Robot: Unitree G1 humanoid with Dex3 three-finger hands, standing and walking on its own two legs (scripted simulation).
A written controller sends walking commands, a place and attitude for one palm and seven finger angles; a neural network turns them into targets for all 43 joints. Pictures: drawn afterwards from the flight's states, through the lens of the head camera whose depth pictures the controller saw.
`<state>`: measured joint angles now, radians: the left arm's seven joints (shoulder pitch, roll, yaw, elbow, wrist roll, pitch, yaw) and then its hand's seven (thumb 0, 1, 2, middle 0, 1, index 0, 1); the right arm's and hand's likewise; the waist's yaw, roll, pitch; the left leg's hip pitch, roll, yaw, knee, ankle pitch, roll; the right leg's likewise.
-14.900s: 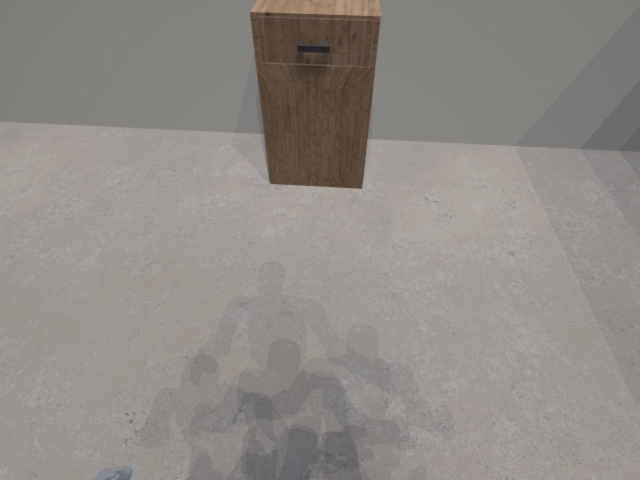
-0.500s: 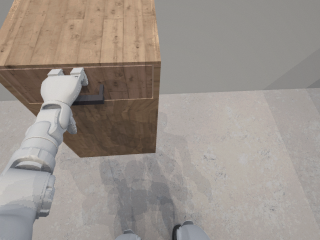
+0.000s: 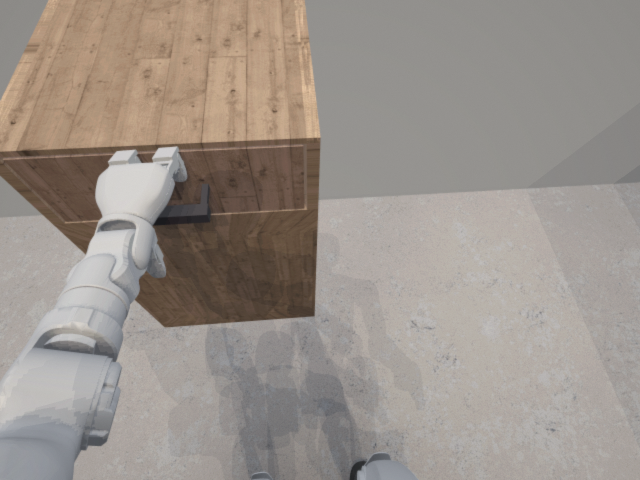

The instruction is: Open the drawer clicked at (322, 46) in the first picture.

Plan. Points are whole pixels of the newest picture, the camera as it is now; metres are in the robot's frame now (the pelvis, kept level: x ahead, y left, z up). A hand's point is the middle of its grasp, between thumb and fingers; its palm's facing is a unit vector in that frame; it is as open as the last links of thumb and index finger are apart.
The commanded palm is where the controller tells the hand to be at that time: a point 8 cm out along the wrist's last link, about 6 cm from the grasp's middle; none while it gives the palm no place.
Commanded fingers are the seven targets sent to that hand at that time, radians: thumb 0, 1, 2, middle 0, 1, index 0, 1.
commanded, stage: lower the fingers behind the handle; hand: left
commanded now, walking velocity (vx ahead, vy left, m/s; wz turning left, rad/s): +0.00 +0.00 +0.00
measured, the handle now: (171, 203) +0.52 +0.22 -0.05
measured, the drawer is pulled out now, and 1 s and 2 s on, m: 0.00 0.00 0.00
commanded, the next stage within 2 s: close the thumb around the handle in 1.52 s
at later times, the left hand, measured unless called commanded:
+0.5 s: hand (165, 232) +0.45 +0.21 -0.03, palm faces -0.07 -0.04 -1.00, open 13.8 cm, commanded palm +0.44 +0.21 +0.02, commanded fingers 0.00 -0.50 0.30 -0.30 -1.20 -0.30 -1.20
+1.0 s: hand (170, 244) +0.45 +0.21 -0.06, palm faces -0.08 -0.03 -1.00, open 13.8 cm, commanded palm +0.45 +0.21 -0.01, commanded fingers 0.00 -0.50 0.30 -0.30 -1.20 -0.30 -1.20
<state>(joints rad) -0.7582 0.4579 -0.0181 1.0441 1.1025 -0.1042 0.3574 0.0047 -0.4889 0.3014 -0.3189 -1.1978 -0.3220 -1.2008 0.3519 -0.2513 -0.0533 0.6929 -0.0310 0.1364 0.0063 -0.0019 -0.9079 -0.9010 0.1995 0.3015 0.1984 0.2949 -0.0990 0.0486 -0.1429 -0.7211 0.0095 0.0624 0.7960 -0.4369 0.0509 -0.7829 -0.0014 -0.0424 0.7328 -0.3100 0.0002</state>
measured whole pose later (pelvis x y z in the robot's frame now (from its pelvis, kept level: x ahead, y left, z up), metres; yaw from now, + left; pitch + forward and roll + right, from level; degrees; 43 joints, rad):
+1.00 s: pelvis -0.03 -0.01 -0.04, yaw +0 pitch +26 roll -2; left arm -0.82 0.50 0.01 1.15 1.14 -0.11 0.44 0.00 -0.49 0.30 -0.31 -1.19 -0.32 -1.20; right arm 0.33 -0.27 -0.04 0.71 -0.05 0.08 0.01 0.00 -0.91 -0.90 0.20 0.30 0.20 0.29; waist -0.14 0.05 -0.17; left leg -1.01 0.02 0.05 1.05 -0.50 0.04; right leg -1.07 0.00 -0.06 0.98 -0.37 -0.01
